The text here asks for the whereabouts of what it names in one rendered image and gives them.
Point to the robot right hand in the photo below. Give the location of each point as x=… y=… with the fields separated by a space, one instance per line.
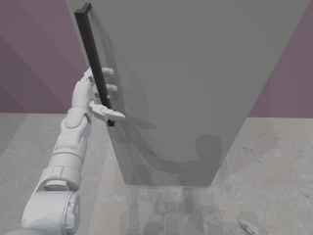
x=248 y=228

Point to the fridge door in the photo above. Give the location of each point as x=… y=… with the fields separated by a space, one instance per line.
x=188 y=73

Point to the robot left hand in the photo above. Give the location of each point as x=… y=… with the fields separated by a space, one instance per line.
x=84 y=93

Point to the left robot upper arm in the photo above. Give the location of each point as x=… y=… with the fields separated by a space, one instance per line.
x=51 y=213

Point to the handle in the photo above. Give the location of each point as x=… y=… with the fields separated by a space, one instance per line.
x=81 y=16

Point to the robot left forearm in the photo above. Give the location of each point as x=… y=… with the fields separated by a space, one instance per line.
x=63 y=172

